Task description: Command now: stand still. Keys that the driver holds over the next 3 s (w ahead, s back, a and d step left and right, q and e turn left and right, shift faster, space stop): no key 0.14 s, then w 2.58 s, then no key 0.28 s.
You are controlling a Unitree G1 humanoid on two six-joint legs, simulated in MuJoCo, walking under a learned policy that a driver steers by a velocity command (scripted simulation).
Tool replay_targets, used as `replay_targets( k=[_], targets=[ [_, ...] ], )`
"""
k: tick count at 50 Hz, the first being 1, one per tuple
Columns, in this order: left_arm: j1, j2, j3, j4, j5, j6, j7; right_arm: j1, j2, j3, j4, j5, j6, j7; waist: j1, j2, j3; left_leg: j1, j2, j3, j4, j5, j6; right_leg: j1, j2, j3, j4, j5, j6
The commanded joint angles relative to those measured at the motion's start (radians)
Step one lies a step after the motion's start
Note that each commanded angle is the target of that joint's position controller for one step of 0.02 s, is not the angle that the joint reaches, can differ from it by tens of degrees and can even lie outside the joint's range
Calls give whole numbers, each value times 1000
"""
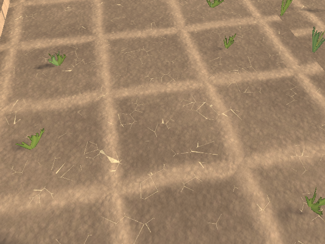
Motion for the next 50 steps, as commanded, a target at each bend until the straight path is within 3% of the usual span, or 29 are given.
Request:
replay_targets(
  k=[1,7,8,10,13,17,19,21,23,24,25,26,27,28,29,30,32,33,35,38,40,42,43,45,46,47,48,49,50],
  targets=[
    [94,71,11,-4,0,-4,2,94,-70,-10,-5,0,-3,-2,0,2,60,-37,5,-2,-91,125,19,-37,-3,-1,-90,121,-18],
    [100,69,11,-5,0,-5,2,99,-68,-10,-6,0,-4,-2,0,2,61,-41,6,-2,-92,117,20,-41,-3,0,-91,113,-18],
    [118,62,10,5,0,-4,3,118,-61,-9,4,0,-3,-3,0,2,33,-30,-6,10,-92,22,23,-30,9,-12,-90,20,-22],
    [121,89,21,-1,-11,-1,9,119,-88,-21,-3,11,-1,-10,0,3,67,-86,-25,15,-67,-307,55,-83,27,-18,-65,-306,-53],
    [118,86,25,-23,-20,-28,6,111,-85,-25,-26,20,-28,-6,1,2,163,-183,22,-52,-58,-445,100,-170,-23,55,-63,-447,-99],
    [188,109,35,-26,-28,-70,-11,84,-67,-23,-59,27,-74,15,30,-46,142,-259,17,-49,40,-351,113,-91,-91,180,-100,-442,-159],
    [265,170,52,-16,-33,-83,-19,25,-33,-13,-96,29,-97,29,58,-157,132,-356,-27,31,214,-208,100,16,-217,403,-226,-488,-240],
    [260,204,60,-29,-26,-90,-22,-17,-30,-7,-132,29,-119,40,47,-188,152,-413,-11,31,318,-177,119,29,-330,583,-278,-376,-304],
    [173,198,58,-63,-31,-89,-25,20,-54,-12,-132,33,-136,52,-11,-168,136,-347,14,18,203,-211,129,25,-310,475,-209,-159,-254],
    [84,200,57,-92,-36,-79,-24,117,-62,-20,-95,37,-138,55,-79,-140,112,-129,-1,37,28,-131,132,-93,-248,350,-153,-84,-200],
    [-20,198,54,-137,-33,-75,-26,272,-104,-44,-35,30,-133,54,-154,-68,64,179,-8,-15,-75,-31,135,-280,-143,201,-18,73,-135],
    [-82,156,43,-180,-31,-87,-26,459,-232,-86,10,18,-120,48,-217,218,-3,403,186,-340,-226,-53,191,-466,5,-17,399,134,-51],
    [-32,95,25,-195,-25,-113,-28,491,-269,-84,-2,6,-120,58,-177,370,-43,472,355,-703,-306,21,273,-632,69,27,620,-169,-47],
    [-25,129,30,-187,-31,-126,-36,363,-187,-59,-38,-1,-124,55,-109,192,38,408,377,-656,-290,77,276,-703,-2,88,775,-150,-68],
    [-26,136,32,-185,-37,-133,-46,270,-150,-46,-67,1,-122,56,-71,93,80,361,343,-510,-290,172,252,-724,-34,92,818,-55,-84],
    [-33,136,37,-183,-32,-135,-49,211,-152,-39,-81,2,-114,62,-43,38,79,340,293,-380,-297,275,219,-716,-65,65,792,20,-89],
    [-61,158,58,-192,-21,-129,-54,217,-101,-19,-73,-3,-89,65,-30,53,62,324,215,-199,-292,464,157,-683,-99,9,740,87,-88],
    [-70,132,55,-198,-23,-120,-62,242,-93,-14,-64,-7,-81,61,-28,74,54,309,196,-157,-296,512,149,-671,-100,-15,730,102,-82],
    [-150,100,44,-237,-21,-106,-70,241,-116,-11,-65,-12,-76,48,-23,68,79,229,177,-109,-336,544,157,-651,-100,-48,636,159,-62],
    [-361,75,20,-324,-14,-107,-72,209,-160,-13,-95,-13,-81,28,-51,58,134,93,144,-62,-390,535,150,-537,-62,-92,307,294,-41],
    [-435,97,18,-357,-23,-109,-78,240,-202,-25,-92,-2,-88,20,-59,88,132,109,169,-68,-423,527,153,-463,-36,-105,179,327,-45],
    [-474,128,21,-383,-30,-112,-85,246,-214,-33,-88,10,-93,18,-46,94,134,186,197,-61,-409,574,153,-445,-25,-92,90,339,-70],
    [-475,145,26,-393,-29,-115,-89,237,-220,-37,-90,10,-93,19,-30,95,117,233,208,-53,-373,682,147,-419,-12,-90,59,336,-89],
    [-399,195,48,-385,-27,-118,-86,215,-238,-47,-98,-4,-86,22,31,132,17,328,222,-45,-236,1003,129,-297,37,-105,51,287,-124],
    [-276,230,67,-352,-29,-116,-81,196,-243,-51,-103,-15,-74,24,92,160,-67,350,215,-33,-87,1147,120,-165,67,-114,55,255,-146],
    [-96,268,87,-298,-30,-110,-72,158,-242,-49,-116,-19,-67,30,181,164,-159,264,185,-15,129,1155,98,70,53,-93,25,285,-178],
    [99,340,105,-253,-13,-97,-58,141,-207,-33,-145,-34,-72,39,233,51,-307,10,120,0,457,790,80,408,-153,142,52,235,-242],
    [137,365,105,-233,18,-101,-70,320,-23,11,-131,-16,-92,62,109,-258,-483,-358,-86,-75,838,-217,33,713,-417,680,-67,72,-436],
    [95,269,85,-223,11,-103,-71,241,-136,-12,-131,15,-122,69,140,-177,-407,-458,-48,-176,964,-246,66,619,-374,767,-197,-29,-395]
  ],
)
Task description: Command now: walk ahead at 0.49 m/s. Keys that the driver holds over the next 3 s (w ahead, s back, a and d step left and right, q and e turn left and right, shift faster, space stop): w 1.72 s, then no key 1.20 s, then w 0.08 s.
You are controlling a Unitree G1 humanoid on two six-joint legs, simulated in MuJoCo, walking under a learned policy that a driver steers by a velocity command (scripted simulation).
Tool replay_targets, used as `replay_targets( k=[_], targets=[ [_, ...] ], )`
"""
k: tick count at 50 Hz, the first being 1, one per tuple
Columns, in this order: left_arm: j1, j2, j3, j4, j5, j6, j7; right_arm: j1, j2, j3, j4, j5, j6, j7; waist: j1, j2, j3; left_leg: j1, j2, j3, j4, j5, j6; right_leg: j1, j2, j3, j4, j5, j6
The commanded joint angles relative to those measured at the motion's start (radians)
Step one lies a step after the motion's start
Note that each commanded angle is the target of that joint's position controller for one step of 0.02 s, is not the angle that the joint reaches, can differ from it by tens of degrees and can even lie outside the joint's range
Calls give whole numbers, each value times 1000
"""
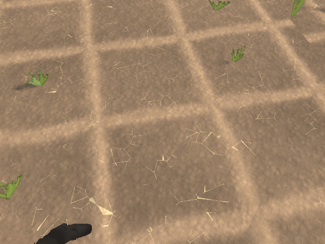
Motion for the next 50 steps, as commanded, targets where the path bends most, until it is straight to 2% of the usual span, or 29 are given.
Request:
replay_targets(
  k=[1,2,3,4,5,7,10,15,18,21,23,24,25,26,27,28,29,30,31,33,34,36,38,43,47,50],
  targets=[
    [339,143,48,77,3,6,8,-45,-116,-17,-115,52,-62,21,141,-137,-204,-705,49,-89,588,57,33,748,-379,675,-318,-169,-220],
    [238,115,36,57,2,-1,1,-118,-131,-22,-136,49,-64,10,100,-8,-125,-653,104,-63,539,153,33,563,-345,540,-355,-49,-186],
    [195,89,27,53,11,-7,-8,-137,-131,-34,-136,38,-55,0,61,34,-85,-599,135,-45,494,200,29,430,-304,440,-380,40,-162],
    [185,74,21,64,20,-10,-12,-101,-105,-36,-134,33,-39,-3,19,7,-81,-536,164,-51,459,226,26,353,-270,369,-413,51,-151],
    [195,69,19,79,17,-11,-15,-76,-77,-35,-130,31,-25,-7,2,-22,-69,-510,175,-44,422,232,22,309,-253,332,-441,46,-151],
    [229,90,21,107,12,-15,-11,-96,-69,-39,-144,26,-7,-14,-10,-45,-25,-526,196,-23,346,246,4,240,-234,265,-479,61,-156],
    [287,140,31,128,15,-12,11,-240,-89,-46,-200,9,-4,-21,19,-42,14,-643,218,-7,185,389,-31,257,-231,230,-503,77,-155],
    [385,174,36,149,-2,6,29,-438,-70,-38,-252,14,-17,-8,90,-43,17,-636,170,38,-160,599,-39,357,-208,166,-481,95,-100],
    [440,182,38,171,-9,16,29,-527,-73,-33,-282,25,-21,9,124,-52,35,-634,147,51,-256,578,-38,441,-238,170,-447,69,-96],
    [455,190,44,184,-11,30,34,-563,-92,-35,-311,29,-32,30,116,-65,42,-630,133,47,-323,480,-4,537,-289,193,-385,87,-80],
    [423,206,50,179,-11,40,36,-487,-125,-49,-301,27,-40,36,60,-85,1,-503,99,72,-359,417,27,557,-295,188,-298,245,-58],
    [400,198,46,173,-8,45,36,-367,-159,-69,-266,25,-42,33,-5,-77,-69,-341,65,100,-379,413,51,540,-253,150,-157,407,-36],
    [389,163,32,156,5,46,36,-170,-223,-96,-213,19,-43,24,-83,-37,-202,-61,122,38,-353,440,97,413,-193,99,92,395,-2],
    [486,58,0,139,8,29,30,-26,-331,-123,-186,-2,-36,21,-77,184,-359,357,379,-370,-383,337,239,1,-41,21,504,51,75],
    [499,57,-5,151,-4,3,25,-1,-277,-107,-177,3,-33,26,-75,271,-436,429,457,-681,-542,243,286,-173,12,157,687,-443,74],
    [419,161,22,130,-31,-12,20,-79,-212,-85,-188,10,-36,28,-62,199,-301,317,427,-571,-556,207,233,-262,-54,199,765,-401,50],
    [345,175,25,107,-35,-15,22,-178,-174,-71,-212,12,-33,28,-34,129,-200,164,391,-420,-573,270,200,-258,-110,167,741,-308,40],
    [307,163,29,102,-21,-9,29,-252,-145,-61,-223,7,-33,34,-3,59,-127,18,345,-314,-613,349,185,-214,-147,150,676,-230,44],
    [317,150,36,104,-10,5,34,-288,-122,-54,-225,1,-37,38,33,72,-97,-72,306,-238,-647,398,168,-152,-179,155,613,-178,46],
    [356,105,34,119,-6,32,37,-281,-116,-54,-206,-1,-41,42,62,83,-75,-157,267,-156,-696,468,173,-81,-187,141,564,-130,60],
    [353,99,35,117,-5,40,39,-261,-130,-58,-192,-1,-44,38,68,77,-62,-167,261,-126,-709,514,181,-92,-188,137,541,-103,67],
    [287,106,41,93,1,45,42,-221,-153,-64,-171,-2,-43,27,60,57,-33,-145,262,-94,-725,581,187,-165,-193,136,455,-23,84],
    [209,101,43,67,6,43,40,-183,-156,-64,-155,0,-35,15,42,52,-19,-109,260,-70,-732,600,180,-219,-191,134,347,67,96],
    [39,76,33,20,-1,32,25,-112,-172,-65,-124,11,-25,-1,-10,57,21,-63,240,-12,-752,532,149,-188,-151,94,81,229,96],
    [-64,77,26,-22,-9,22,4,-50,-177,-69,-85,16,-9,-6,-39,58,58,59,285,-14,-710,540,148,-219,-132,86,-19,175,79],
    [-69,94,29,-40,-12,10,-13,-58,-191,-78,-75,21,4,-13,-15,72,49,123,318,-18,-643,639,131,-169,-114,76,-65,75,46]
  ],
)
Over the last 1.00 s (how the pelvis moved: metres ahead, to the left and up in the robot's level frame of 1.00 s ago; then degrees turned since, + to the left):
0.32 0.02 -0.02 1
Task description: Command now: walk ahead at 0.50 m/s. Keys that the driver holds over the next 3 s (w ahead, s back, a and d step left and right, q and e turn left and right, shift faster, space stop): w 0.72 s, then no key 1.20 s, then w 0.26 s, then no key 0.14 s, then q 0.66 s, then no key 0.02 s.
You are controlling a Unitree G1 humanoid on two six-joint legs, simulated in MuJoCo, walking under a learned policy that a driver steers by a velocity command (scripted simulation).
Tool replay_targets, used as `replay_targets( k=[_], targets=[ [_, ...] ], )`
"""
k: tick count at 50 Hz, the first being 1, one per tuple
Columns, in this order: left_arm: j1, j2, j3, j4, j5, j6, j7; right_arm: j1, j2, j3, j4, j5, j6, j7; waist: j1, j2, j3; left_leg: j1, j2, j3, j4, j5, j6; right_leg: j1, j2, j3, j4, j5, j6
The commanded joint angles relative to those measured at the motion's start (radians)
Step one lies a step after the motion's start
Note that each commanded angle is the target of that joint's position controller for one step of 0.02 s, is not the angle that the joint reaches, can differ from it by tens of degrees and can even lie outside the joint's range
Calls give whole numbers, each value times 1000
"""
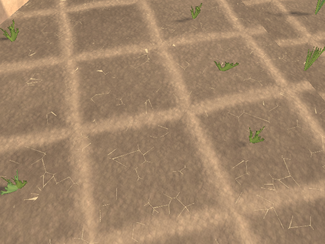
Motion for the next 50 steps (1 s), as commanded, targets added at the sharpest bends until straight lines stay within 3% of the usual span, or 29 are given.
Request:
replay_targets(
  k=[1,2,3,4,5,6,7,8,9,11,14,17,21,25,27,29,30,31,32,33,34,35,36,37,38,40,43,46,50],
  targets=[
    [-73,99,23,-84,-4,-27,-13,15,-177,-41,-22,5,6,-10,46,126,59,38,318,-123,59,567,138,3,23,-16,-44,-95,-37],
    [6,125,37,-64,-2,-29,-11,-8,-185,-43,-26,4,10,-10,93,140,6,27,300,-103,149,741,124,134,59,-48,-54,-108,-55],
    [170,168,62,-11,0,-28,-5,-25,-167,-36,-32,1,15,-10,171,127,-89,-30,246,-64,334,835,98,358,87,-67,-62,-87,-84],
    [362,243,85,31,12,-26,5,-23,-139,-21,-56,-12,14,-9,233,34,-236,-249,186,-22,642,596,61,685,-78,120,-35,-63,-148],
    [443,316,99,57,19,-21,3,109,8,21,-59,-12,-9,5,167,-237,-379,-662,-7,-42,1012,-95,-6,1039,-316,611,-141,-242,-315],
    [431,222,72,53,10,-21,3,59,-79,3,-46,12,-36,10,197,-178,-385,-780,16,-188,1151,-253,11,1032,-314,730,-238,-329,-298],
    [338,179,59,37,6,-23,6,-42,-145,-14,-82,35,-51,12,184,-133,-228,-851,71,-172,1173,-185,28,899,-283,575,-252,-290,-246],
    [248,150,48,16,9,-23,7,-104,-149,-15,-97,33,-54,5,151,-38,-147,-817,128,-142,1126,-86,32,740,-246,445,-275,-195,-217],
    [193,121,39,9,17,-25,3,-136,-141,-22,-102,15,-48,-2,120,2,-82,-770,159,-129,1060,-29,27,601,-208,357,-307,-112,-201],
    [176,92,30,21,28,-30,-3,-89,-100,-26,-93,7,-20,-5,66,-30,-59,-664,194,-135,986,25,26,476,-164,266,-367,-73,-189],
    [218,135,40,48,23,-36,9,-122,-78,-27,-107,1,4,-11,54,-19,-9,-698,209,-118,881,94,3,423,-156,193,-427,-22,-208],
    [265,152,44,66,20,-28,27,-235,-80,-30,-142,-8,5,-9,79,-7,21,-783,209,-112,717,251,-19,463,-145,147,-446,0,-192],
    [322,159,42,88,10,-19,36,-367,-58,-20,-175,-2,-4,4,121,-16,47,-751,171,-74,493,410,-20,493,-111,75,-450,-10,-154],
    [391,168,45,124,4,-6,38,-480,-58,-11,-213,8,-11,24,159,-18,81,-763,145,-58,379,384,-11,600,-149,72,-411,-21,-152],
    [401,176,51,137,1,4,41,-506,-67,-11,-233,10,-17,37,155,-27,89,-765,138,-61,342,324,8,661,-181,82,-372,11,-144],
    [383,189,57,139,-2,12,45,-471,-92,-18,-232,11,-24,45,122,-45,66,-689,117,-48,314,254,35,694,-199,85,-316,118,-126],
    [358,198,60,134,-3,16,46,-408,-115,-29,-217,10,-27,44,81,-57,26,-582,87,-22,300,233,53,692,-188,70,-246,269,-112],
    [336,187,55,128,-2,21,46,-271,-149,-50,-174,6,-27,40,10,-47,-54,-394,52,6,281,245,77,660,-143,32,-91,407,-89],
    [331,154,41,111,8,21,46,-81,-212,-74,-124,-3,-27,31,-60,4,-187,-96,135,-85,317,273,128,500,-88,-11,162,308,-55],
    [440,41,6,97,15,3,37,45,-317,-100,-97,-19,-21,27,-36,244,-339,309,396,-531,263,142,285,81,80,-54,575,-128,22],
    [428,62,7,111,4,-24,30,52,-245,-75,-95,-11,-19,31,-41,286,-405,347,453,-787,115,54,315,-64,117,95,733,-597,15],
    [338,151,31,86,-24,-38,25,-34,-189,-56,-107,-4,-22,31,-30,225,-256,228,417,-653,105,19,257,-154,52,116,799,-555,-6],
    [271,157,32,68,-28,-42,28,-123,-154,-44,-130,-5,-21,30,-4,156,-158,74,379,-513,85,68,223,-149,-4,85,768,-462,-17],
    [239,149,38,66,-14,-36,37,-200,-125,-33,-141,-14,-21,34,31,101,-74,-86,341,-405,53,230,206,-98,-34,66,701,-394,-9],
    [259,136,45,75,-2,-21,45,-237,-100,-25,-143,-24,-26,37,71,111,-44,-190,303,-313,36,391,187,-18,-60,69,645,-362,-2],
    [322,85,41,97,5,8,53,-231,-96,-22,-122,-31,-31,40,111,115,-48,-283,276,-207,28,659,196,87,-53,54,593,-348,19],
    [276,72,41,75,19,23,59,-220,-125,-24,-97,-35,-28,19,128,114,-41,-305,255,-108,28,851,204,78,-42,40,436,-237,50],
    [176,52,29,54,22,26,53,-209,-137,-21,-82,-29,-14,3,97,119,-55,-299,215,-40,35,825,169,146,-20,17,196,-73,51],
    [97,77,30,40,18,34,47,-170,-145,-20,-40,-21,3,-3,64,123,-55,-231,244,-70,63,719,172,190,6,24,57,-37,47]
  ],
)
Over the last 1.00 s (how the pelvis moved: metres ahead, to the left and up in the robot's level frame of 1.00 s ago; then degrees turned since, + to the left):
0.54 0.05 0.02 -1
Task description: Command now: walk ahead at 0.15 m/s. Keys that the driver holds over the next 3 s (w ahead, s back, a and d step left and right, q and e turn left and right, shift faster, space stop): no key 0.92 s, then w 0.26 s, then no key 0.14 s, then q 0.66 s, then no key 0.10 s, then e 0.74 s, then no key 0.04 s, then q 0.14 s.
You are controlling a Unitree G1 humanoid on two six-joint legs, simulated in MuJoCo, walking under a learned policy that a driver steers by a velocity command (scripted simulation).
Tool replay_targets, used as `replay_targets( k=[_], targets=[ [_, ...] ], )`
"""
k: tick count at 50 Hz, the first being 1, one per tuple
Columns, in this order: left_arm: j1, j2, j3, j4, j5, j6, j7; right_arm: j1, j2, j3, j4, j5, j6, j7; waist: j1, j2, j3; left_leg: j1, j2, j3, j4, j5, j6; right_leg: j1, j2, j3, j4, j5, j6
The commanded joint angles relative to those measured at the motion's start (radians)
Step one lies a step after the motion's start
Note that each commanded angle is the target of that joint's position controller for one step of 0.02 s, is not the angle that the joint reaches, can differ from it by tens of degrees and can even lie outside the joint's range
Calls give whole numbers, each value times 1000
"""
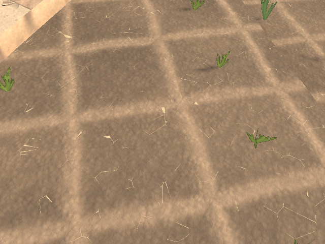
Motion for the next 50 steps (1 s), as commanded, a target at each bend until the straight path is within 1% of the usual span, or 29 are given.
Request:
replay_targets(
  k=[1,2,3,4,5,6,7,8,9,10,11,12,14,16,18,24,31,38,46,47,48,49,50],
  targets=[
    [10,70,12,-34,3,0,-3,-21,-158,-29,-27,9,1,-10,28,133,-68,-17,272,-97,-1,570,137,162,25,-11,-76,6,-11],
    [11,77,14,-34,7,-2,-4,-29,-156,-29,-22,15,5,-11,35,131,-67,-4,275,-110,31,544,130,177,31,-13,-109,-14,-22],
    [37,79,17,-24,12,-6,-5,-44,-148,-27,-18,24,10,-14,59,120,-71,-4,261,-110,78,492,108,230,40,-22,-184,29,-38],
    [70,107,26,-8,19,-9,-3,-14,-133,-23,-8,25,12,-15,68,83,-87,-8,216,-107,132,411,67,316,33,-9,-266,195,-56],
    [94,169,39,-1,25,-11,4,43,-114,-18,-7,5,7,-16,32,11,-136,-62,152,-80,209,265,22,453,-48,61,-222,534,-87],
    [88,165,34,5,23,-2,10,169,-60,-6,27,-5,4,-15,-34,-103,-205,-188,97,-56,255,-23,-26,619,-140,143,-165,636,-185],
    [97,88,18,17,13,8,6,144,-51,-1,34,1,15,-22,-1,-123,-214,-207,81,-45,289,-186,-56,599,-174,198,-189,516,-237],
    [76,62,9,20,8,15,2,92,-74,-5,22,10,33,-28,2,-109,-187,-207,85,-55,273,-213,-63,540,-165,221,-228,337,-232],
    [28,69,8,12,8,22,0,58,-84,-7,18,15,53,-35,-7,-96,-160,-179,92,-61,234,-180,-62,475,-140,217,-251,193,-202],
    [-24,77,8,-3,7,25,-2,51,-100,-10,23,11,70,-39,-16,-77,-125,-150,95,-62,189,-144,-57,409,-105,181,-260,82,-167],
    [-51,87,12,-8,5,24,-4,51,-108,-11,31,7,83,-40,-17,-68,-100,-122,97,-60,161,-118,-51,367,-71,145,-258,36,-134],
    [-49,90,14,-5,1,21,-5,49,-118,-14,42,7,87,-40,-7,-35,-85,-121,96,-56,157,-117,-45,359,-38,102,-248,44,-112],
    [-29,89,16,15,-5,15,-2,54,-105,-11,58,6,82,-38,2,-5,-101,-109,104,-62,143,-61,-41,400,-17,70,-201,157,-105],
    [-11,81,16,32,-5,16,4,47,-103,-11,68,9,73,-34,16,22,-119,-108,109,-65,142,0,-44,449,-6,49,-163,261,-114],
    [-13,78,17,42,-4,22,8,44,-93,-9,76,10,70,-33,20,37,-117,-112,109,-61,147,19,-47,465,-2,41,-150,279,-121],
    [-41,68,18,58,-5,44,11,63,-77,-3,101,8,75,-36,20,49,-54,-145,111,-58,133,-52,-43,440,16,25,-164,137,-109],
    [-49,65,17,82,-3,57,16,91,-67,4,116,6,64,-41,28,50,-5,-191,119,-64,105,-138,-39,439,32,17,-183,23,-86],
    [-42,62,14,107,-2,61,19,125,-50,9,123,5,56,-43,32,51,18,-207,119,-66,84,-180,-37,438,38,16,-197,-28,-75],
    [-25,58,9,132,-3,61,22,160,-34,11,124,6,52,-43,34,54,26,-204,116,-64,76,-179,-35,431,41,17,-204,-42,-71],
    [-6,50,7,143,-2,62,22,183,-30,11,133,7,53,-44,31,62,10,-197,115,-66,60,-268,-28,433,54,4,-202,-153,-69],
    [-2,57,10,146,-6,62,23,189,-46,5,132,12,55,-45,30,80,31,-207,123,-84,43,-376,-8,402,78,-20,-180,-293,-66],
    [-5,66,14,145,-11,59,23,181,-75,-4,119,17,55,-48,25,111,59,-209,147,-125,20,-485,25,341,108,-52,-136,-425,-61],
    [-39,68,15,131,-13,49,19,197,-96,-11,110,22,52,-50,5,137,95,-188,198,-199,-28,-576,65,251,126,-73,-79,-471,-56]
  ],
)
Over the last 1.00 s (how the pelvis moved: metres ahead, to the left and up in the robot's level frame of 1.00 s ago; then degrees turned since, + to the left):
0.51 0.03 0.01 0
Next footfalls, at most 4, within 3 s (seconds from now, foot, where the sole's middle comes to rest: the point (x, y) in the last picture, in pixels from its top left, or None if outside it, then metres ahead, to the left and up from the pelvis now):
0.08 right None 0.18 -0.13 -0.78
1.66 left None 0.31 0.07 -0.78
2.12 right None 0.36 -0.14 -0.78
2.44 left None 0.25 0.08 -0.78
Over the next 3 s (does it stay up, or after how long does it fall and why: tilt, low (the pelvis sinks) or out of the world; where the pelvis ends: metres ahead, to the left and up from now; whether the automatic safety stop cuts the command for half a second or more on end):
stays up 0.27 -0.09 -0.01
